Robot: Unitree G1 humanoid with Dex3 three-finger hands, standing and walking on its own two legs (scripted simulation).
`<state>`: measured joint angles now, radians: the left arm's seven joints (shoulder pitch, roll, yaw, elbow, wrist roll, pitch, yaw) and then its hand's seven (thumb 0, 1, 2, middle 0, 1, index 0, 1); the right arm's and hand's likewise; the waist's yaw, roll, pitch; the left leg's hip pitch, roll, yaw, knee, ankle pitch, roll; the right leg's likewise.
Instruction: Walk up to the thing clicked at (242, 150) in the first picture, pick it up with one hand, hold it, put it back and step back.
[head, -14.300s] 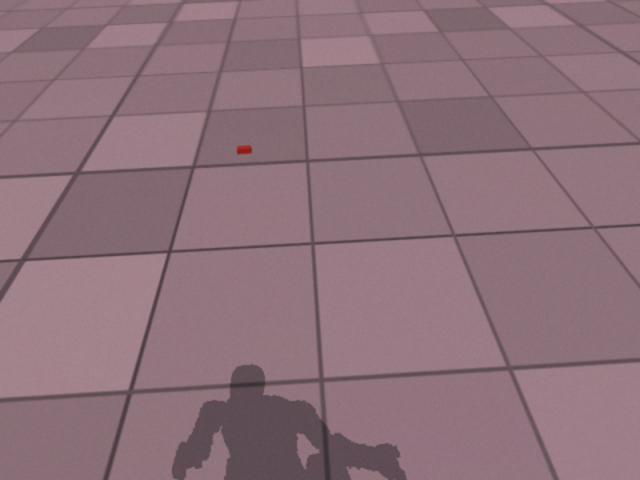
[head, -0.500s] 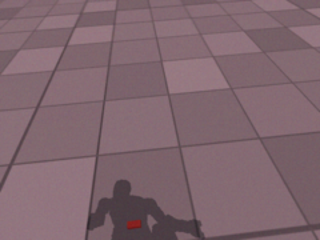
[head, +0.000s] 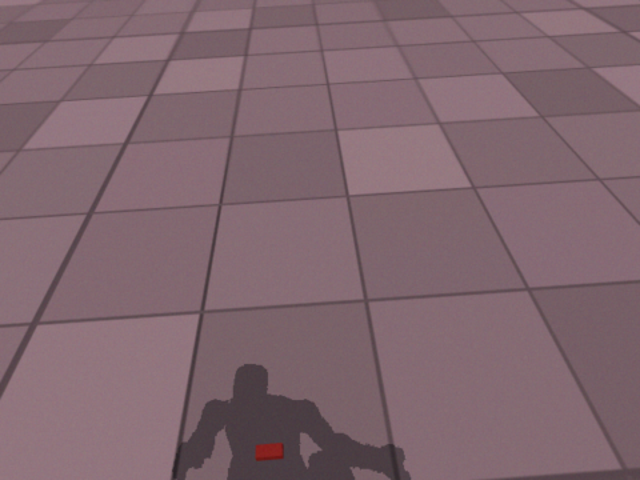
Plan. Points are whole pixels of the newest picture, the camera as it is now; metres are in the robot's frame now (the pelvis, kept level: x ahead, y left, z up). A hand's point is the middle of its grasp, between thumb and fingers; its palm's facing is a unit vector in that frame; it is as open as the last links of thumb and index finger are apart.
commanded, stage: stand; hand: left
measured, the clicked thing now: (269, 451) +0.40 +0.20 -0.76
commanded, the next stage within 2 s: none
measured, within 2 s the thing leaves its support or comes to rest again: neither
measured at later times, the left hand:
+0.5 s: hand out of the picture +0.07 +0.25 -0.16, palm faces -0.01 -0.94 -0.34, open 7.4 cm
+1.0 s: hand out of the picture +0.08 +0.26 -0.15, palm faces +0.00 -0.94 -0.35, open 7.4 cm
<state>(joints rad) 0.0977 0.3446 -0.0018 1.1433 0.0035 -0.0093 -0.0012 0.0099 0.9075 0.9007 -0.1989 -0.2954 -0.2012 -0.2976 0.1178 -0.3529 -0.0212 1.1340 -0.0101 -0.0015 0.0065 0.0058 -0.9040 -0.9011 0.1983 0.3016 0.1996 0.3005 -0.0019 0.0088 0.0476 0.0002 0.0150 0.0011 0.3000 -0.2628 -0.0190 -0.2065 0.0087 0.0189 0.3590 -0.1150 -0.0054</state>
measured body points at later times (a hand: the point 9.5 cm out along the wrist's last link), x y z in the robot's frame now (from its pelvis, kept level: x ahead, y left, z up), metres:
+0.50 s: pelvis +0.00 +0.00 +0.00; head +0.01 +0.00 +0.45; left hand +0.07 +0.30 -0.13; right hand +0.06 -0.30 -0.14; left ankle -0.06 +0.13 -0.75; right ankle +0.05 -0.11 -0.75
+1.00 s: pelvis +0.01 +0.00 +0.00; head +0.02 +0.00 +0.45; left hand +0.08 +0.30 -0.13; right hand +0.08 -0.30 -0.14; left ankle -0.06 +0.13 -0.75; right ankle +0.05 -0.11 -0.75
